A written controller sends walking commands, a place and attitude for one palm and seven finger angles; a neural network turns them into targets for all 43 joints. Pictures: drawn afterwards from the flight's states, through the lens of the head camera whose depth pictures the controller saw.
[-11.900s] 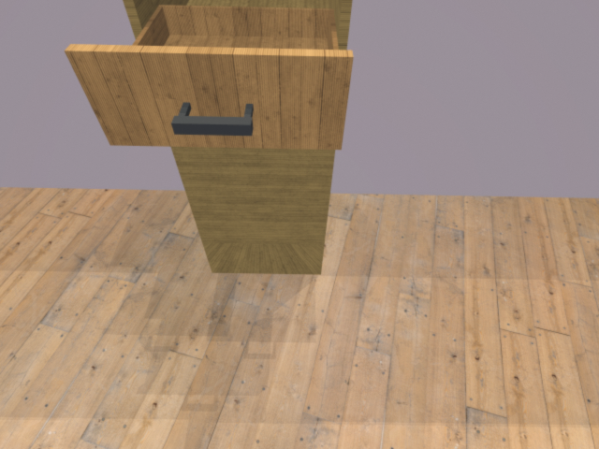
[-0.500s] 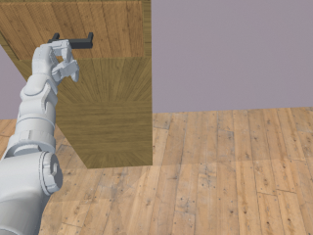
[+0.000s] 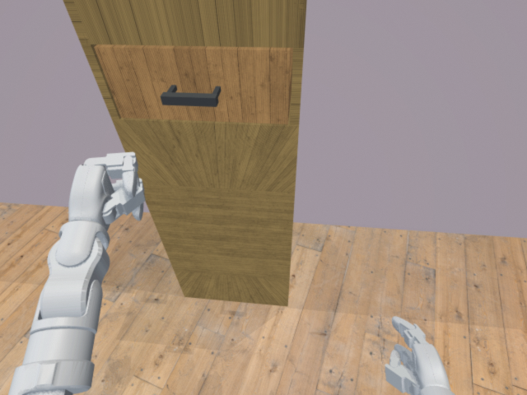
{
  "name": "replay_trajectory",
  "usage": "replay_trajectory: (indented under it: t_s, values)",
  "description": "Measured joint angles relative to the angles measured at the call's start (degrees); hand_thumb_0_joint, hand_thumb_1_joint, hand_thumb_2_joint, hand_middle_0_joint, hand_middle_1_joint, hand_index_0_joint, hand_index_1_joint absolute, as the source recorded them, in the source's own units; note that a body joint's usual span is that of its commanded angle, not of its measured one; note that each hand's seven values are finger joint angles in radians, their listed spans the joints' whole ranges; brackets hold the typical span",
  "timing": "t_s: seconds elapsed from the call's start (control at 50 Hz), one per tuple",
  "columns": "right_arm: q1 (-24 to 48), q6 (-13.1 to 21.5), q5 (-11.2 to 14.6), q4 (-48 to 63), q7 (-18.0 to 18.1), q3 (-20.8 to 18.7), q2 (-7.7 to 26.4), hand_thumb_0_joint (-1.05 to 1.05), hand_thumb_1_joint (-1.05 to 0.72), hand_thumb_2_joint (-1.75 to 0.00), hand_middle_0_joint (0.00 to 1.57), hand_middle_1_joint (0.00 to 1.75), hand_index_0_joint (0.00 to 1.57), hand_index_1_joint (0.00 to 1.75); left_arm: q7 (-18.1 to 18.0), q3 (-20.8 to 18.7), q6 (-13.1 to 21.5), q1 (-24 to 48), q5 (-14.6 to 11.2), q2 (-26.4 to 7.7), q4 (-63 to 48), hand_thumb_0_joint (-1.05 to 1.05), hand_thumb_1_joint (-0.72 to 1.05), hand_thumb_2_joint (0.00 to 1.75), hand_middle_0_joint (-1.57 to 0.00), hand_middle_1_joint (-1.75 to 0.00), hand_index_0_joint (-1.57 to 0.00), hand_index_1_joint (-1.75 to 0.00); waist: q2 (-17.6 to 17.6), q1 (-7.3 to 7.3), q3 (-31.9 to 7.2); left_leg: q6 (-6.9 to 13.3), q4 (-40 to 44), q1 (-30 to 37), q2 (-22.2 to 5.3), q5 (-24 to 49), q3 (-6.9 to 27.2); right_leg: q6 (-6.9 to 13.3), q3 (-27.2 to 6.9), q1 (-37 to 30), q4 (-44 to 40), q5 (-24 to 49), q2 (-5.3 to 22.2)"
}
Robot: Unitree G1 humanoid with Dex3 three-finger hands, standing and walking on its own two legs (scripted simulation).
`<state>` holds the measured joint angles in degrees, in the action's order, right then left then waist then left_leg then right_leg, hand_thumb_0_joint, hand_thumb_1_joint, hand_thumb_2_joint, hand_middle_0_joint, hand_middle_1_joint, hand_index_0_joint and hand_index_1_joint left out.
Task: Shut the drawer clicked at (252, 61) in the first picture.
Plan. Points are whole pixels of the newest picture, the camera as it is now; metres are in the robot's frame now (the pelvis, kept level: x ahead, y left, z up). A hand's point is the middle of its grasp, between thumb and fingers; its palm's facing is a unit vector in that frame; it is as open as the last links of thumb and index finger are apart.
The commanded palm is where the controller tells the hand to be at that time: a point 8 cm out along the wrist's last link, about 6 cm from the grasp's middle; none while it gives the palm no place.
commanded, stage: draw the hand back to the body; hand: left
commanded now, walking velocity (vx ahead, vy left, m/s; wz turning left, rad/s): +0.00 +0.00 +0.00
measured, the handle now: (192, 94) +0.62 +0.20 +0.17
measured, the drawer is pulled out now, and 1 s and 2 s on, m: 0.00 0.00 0.00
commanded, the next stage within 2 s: step back with the hand held close in 0.74 s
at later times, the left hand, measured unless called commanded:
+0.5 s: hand (78, 278) +0.21 +0.24 +0.15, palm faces +0.35 -0.87 -0.33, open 3.2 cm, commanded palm +0.15 +0.28 +0.18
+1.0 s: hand (49, 280) +0.19 +0.26 +0.18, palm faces +0.37 -0.83 -0.42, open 3.2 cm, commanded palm +0.13 +0.29 +0.18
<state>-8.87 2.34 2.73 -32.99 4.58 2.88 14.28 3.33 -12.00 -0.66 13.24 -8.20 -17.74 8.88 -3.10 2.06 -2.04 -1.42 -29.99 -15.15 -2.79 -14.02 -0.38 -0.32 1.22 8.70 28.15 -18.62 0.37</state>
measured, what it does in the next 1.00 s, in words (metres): stands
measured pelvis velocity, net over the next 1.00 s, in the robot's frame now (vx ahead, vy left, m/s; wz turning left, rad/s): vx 0.00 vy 0.02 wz -0.03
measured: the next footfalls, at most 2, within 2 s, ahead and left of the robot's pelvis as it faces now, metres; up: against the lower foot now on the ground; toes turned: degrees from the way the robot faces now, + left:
right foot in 1.90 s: -0.21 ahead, -0.07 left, +0.00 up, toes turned +3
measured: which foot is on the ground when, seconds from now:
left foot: down 0.00-1.00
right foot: down 0.00-1.00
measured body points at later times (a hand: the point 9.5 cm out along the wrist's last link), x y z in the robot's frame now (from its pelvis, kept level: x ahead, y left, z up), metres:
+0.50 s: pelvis +0.00 +0.01 +0.01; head -0.02 -0.01 +0.46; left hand +0.18 +0.29 +0.17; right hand +0.17 -0.23 -0.08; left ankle +0.02 +0.14 -0.74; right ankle -0.04 -0.12 -0.74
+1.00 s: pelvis +0.00 +0.02 +0.01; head -0.01 +0.01 +0.46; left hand +0.16 +0.30 +0.20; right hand +0.19 -0.20 -0.07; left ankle +0.02 +0.14 -0.74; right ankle -0.04 -0.12 -0.74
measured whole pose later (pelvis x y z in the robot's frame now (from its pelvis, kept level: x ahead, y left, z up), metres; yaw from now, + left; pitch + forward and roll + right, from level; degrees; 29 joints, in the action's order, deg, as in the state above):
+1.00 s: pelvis +0.00 +0.02 +0.01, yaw -1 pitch -2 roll -1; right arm -9.7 2.6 -0.8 -32.9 4.3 2.3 12.3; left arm -5.2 -19.2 9.3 -29.8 -2.6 -19.8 -28.0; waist -3.1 2.8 0.9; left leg -0.4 -26.2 -11.5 -3.0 -12.2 -2.0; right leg -1.6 -0.3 4.0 20.6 -14.1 0.3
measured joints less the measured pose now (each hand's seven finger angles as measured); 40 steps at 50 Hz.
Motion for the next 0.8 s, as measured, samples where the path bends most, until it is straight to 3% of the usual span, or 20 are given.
replay_trajectory:
  t_s: [0.1, 0.22, 0.44, 0.6, 0.7, 0.8]
  values:
    - [0.2, -0.4, -1.1, -1.2, 0.1, 0.7, -1.3, 0.01, -0.90, -0.90, 0.20, 0.30, 0.21, 0.30, -4.6, 0.0, 2.4, -7.7, 2.3, 1.1, -5.5, 0.01, 0.89, 0.90, -1.40, -1.60, -1.40, -1.60, 0.6, 0.52, 2.2, -0.1, 3.1, 2.8, -0.2, 1.8, -0.3, 0.2, -0.2, -2.6, -2.9, 1.8, -0.2]
    - [-1.5, 0.4, -2.3, -3.3, 0.4, 0.2, -1.4, 0.01, -0.90, -0.90, 0.20, 0.30, 0.21, 0.30, -7.6, -1.0, 4.8, -15.7, 3.8, 0.8, -13.7, 0.02, 0.89, 0.90, -1.40, -1.60, -1.40, -1.59, 0.0, 1.01, 3.5, -0.1, 5.0, 5.5, -0.3, 2.5, -0.6, 0.1, -0.5, -5.5, -5.6, 3.1, -0.4]
    - [-2.6, 0.0, -2.8, -3.8, -0.1, -1.3, -1.2, 0.02, -0.90, -0.90, 0.20, 0.30, 0.21, 0.30, -7.3, -2.9, 7.6, -32.5, 3.8, 0.3, -25.1, 0.01, 0.89, 0.90, -1.40, -1.60, -1.40, -1.59, -0.4, 0.44, 3.1, 0.3, 6.4, 7.6, -0.2, 2.7, -1.6, -0.4, -1.4, -7.4, -7.4, 3.8, -0.1]
    - [-3.1, 2.2, -3.2, -2.6, 0.2, -2.1, -1.1, 0.02, -0.90, -0.90, 0.20, 0.30, 0.21, 0.30, -8.1, -4.6, 8.0, -44.6, 4.7, -0.4, -34.7, 0.01, 0.89, 0.90, -1.40, -1.60, -1.40, -1.59, -0.2, 1.86, 2.7, 0.4, 5.1, 7.4, -0.2, 1.7, -1.4, -0.6, -1.2, -8.0, -7.6, 3.6, -0.1]
    - [-2.3, 3.4, -3.3, -2.4, 0.8, -1.9, -1.0, 0.02, -0.90, -0.90, 0.20, 0.30, 0.21, 0.30, -8.9, -4.5, 8.2, -43.9, 5.2, -0.1, -35.5, 0.01, 0.89, 0.90, -1.41, -1.60, -1.40, -1.59, -0.7, 2.99, 3.2, 0.8, 4.6, 7.4, 0.4, 1.7, -0.7, -0.9, -0.5, -8.5, -7.4, 3.4, 0.4]
    - [-0.9, 3.4, -3.5, -2.5, 1.0, -1.1, -2.1, 0.02, -0.90, -0.90, 0.20, 0.30, 0.21, 0.30, -9.3, -4.7, 7.6, -40.6, 5.1, 0.8, -33.1, 0.01, 0.89, 0.90, -1.41, -1.60, -1.40, -1.59, -0.3, 3.09, 3.8, 0.9, 5.1, 7.4, 0.6, 2.2, -0.7, -0.9, -0.4, -8.2, -7.3, 3.5, 0.6]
